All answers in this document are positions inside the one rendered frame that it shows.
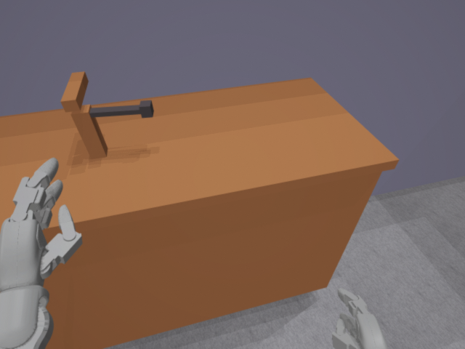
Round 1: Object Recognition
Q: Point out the left robot forearm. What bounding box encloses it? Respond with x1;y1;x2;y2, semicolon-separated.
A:
0;285;54;349

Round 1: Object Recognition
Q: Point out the left robot hand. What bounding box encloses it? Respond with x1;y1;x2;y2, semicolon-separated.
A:
0;158;83;292

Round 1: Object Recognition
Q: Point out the tap lever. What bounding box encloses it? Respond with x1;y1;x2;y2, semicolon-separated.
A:
89;100;154;118

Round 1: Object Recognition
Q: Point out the right robot hand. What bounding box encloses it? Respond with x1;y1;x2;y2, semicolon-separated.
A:
332;288;388;349

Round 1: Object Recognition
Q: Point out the counter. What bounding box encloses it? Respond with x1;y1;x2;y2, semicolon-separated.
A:
0;71;399;349

